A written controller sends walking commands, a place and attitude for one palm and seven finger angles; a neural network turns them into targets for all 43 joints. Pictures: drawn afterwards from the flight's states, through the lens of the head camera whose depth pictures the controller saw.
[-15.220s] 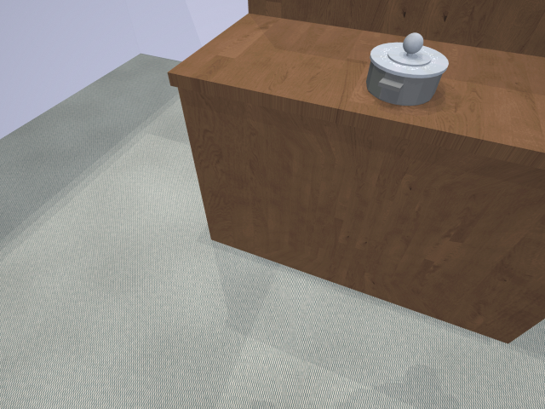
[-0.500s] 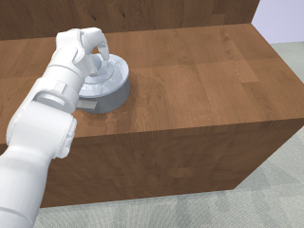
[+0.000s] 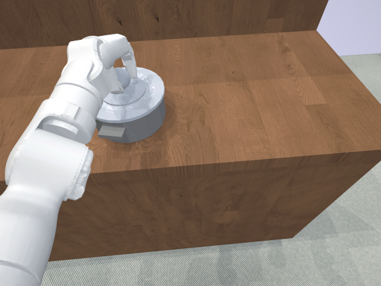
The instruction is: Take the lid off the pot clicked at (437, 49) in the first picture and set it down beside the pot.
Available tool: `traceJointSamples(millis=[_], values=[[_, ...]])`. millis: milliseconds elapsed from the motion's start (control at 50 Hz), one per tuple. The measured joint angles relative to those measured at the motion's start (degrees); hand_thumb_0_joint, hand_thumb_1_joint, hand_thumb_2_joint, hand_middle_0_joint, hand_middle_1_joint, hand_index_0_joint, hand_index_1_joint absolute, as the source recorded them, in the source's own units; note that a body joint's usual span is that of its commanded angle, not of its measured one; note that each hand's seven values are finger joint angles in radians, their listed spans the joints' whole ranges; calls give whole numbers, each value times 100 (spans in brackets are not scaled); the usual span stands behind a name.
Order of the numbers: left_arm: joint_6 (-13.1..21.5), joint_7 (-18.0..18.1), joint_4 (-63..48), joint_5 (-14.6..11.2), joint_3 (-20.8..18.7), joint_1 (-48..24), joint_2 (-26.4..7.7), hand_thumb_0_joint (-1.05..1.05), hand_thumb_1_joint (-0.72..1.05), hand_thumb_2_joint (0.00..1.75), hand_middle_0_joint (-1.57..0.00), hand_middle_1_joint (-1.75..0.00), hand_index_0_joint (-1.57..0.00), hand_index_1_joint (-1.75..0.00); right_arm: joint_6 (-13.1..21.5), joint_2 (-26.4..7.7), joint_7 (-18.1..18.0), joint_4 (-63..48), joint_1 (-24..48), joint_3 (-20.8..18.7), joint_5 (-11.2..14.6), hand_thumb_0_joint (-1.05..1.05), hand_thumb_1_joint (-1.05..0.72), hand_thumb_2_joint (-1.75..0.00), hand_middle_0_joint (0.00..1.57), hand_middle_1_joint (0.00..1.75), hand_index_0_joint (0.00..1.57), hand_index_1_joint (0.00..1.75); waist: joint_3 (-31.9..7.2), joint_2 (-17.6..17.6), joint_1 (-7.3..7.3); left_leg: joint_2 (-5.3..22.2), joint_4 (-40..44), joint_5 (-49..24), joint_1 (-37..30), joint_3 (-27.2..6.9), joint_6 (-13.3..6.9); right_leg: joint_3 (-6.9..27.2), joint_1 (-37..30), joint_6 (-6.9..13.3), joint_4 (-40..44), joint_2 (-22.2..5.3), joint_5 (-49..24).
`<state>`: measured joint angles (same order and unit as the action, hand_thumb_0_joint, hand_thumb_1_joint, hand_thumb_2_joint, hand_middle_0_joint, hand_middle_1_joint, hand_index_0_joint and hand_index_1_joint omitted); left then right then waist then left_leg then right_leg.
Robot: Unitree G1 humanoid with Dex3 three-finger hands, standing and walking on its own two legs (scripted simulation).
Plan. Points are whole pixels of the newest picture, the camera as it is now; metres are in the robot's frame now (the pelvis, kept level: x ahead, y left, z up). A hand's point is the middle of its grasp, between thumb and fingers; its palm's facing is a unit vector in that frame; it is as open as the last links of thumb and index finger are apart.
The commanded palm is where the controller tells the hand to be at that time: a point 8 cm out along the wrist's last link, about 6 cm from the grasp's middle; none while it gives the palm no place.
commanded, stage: close the fingers and squeeze the knob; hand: left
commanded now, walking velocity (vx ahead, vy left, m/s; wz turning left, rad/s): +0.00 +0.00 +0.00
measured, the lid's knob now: (119, 78) +0.52 +0.12 +0.17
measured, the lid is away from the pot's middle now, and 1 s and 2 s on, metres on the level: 0.00 0.01 0.01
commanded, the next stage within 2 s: lift the lid straight up in 0.74 s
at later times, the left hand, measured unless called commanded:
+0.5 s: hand (114, 79) +0.49 +0.13 +0.19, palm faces -0.37 -0.10 -0.92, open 7.5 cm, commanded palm +0.48 +0.13 +0.24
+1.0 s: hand (117, 78) +0.48 +0.12 +0.19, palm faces -0.37 -0.08 -0.93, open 7.5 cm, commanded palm +0.48 +0.13 +0.26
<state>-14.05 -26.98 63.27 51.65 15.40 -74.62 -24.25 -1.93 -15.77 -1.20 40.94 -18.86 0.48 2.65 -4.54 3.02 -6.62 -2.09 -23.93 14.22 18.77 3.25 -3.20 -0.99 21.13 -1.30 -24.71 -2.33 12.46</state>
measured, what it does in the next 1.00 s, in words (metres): stands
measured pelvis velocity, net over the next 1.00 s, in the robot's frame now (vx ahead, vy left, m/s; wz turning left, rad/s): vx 0.00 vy -0.01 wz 0.01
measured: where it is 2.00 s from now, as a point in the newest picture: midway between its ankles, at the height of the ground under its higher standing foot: outside the picture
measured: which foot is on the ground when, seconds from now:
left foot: down 0.00-1.00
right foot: down 0.00-1.00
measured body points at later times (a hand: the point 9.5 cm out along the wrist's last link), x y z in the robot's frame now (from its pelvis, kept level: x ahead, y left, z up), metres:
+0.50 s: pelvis +0.00 +0.00 +0.00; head +0.04 -0.02 +0.45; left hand +0.50 +0.13 +0.24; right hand +0.05 -0.27 -0.13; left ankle -0.03 +0.08 -0.74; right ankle -0.01 -0.14 -0.74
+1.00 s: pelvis +0.00 -0.01 +0.00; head +0.03 -0.03 +0.45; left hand +0.50 +0.12 +0.24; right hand +0.06 -0.27 -0.13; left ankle -0.03 +0.08 -0.74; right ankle -0.01 -0.14 -0.74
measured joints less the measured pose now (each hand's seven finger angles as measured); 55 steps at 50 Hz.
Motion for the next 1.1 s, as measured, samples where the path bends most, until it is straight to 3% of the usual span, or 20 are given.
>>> traceJointSamples(millis=[240,900,1100], values=[[-42,31,75,28,-21,-42,19,2,29,65,-73,-101,-64,-98,18,13,8,-12,17,20,-3,0,-91,-90,20,30,20,30,7,10,-16,-16,17,-22,5,16,-10,20,20,-10,-5,-14,-16],[-62,11,-49,-65,148,47,111,0,31,64,-73,-100,-62,-98,130,4,-25,43,105,25,-4,0,-91,-90,20,30,20,30,32,28,64,5,72,-54,-96,-55,40,-44,-80,40,5,8,2],[-10,-34,-86,-67,97,7,48,0,31,64,-74,-100,-63,-97,305,12,-69,58,104,31,3,0,-91,-90,20,30,20,30,71,46,69,8,130,-76,-197,-55,47,-41,-169,46,39,14,-10]])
